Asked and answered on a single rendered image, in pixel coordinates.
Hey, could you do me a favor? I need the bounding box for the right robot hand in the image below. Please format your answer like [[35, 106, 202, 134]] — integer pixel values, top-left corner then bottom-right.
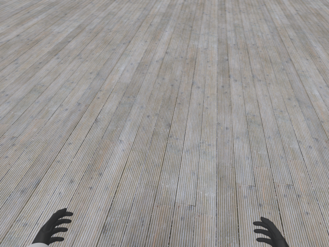
[[253, 217, 289, 247]]

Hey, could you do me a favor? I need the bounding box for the left robot hand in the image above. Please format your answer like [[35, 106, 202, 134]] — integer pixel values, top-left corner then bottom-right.
[[32, 208, 73, 245]]

